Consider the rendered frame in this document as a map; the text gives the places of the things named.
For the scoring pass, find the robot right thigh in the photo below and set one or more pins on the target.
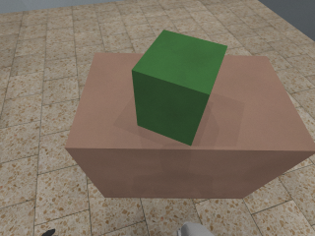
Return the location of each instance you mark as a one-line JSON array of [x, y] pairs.
[[193, 229]]

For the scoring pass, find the pedestal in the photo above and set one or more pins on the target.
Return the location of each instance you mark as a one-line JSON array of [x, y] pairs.
[[250, 133]]

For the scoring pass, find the carton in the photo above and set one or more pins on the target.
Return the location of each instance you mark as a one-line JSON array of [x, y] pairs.
[[172, 83]]

